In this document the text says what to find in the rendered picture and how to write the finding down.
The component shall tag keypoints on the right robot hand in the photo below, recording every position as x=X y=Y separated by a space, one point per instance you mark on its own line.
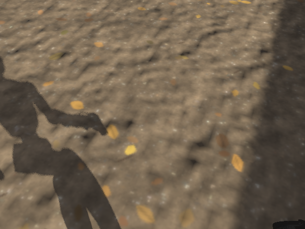
x=291 y=224

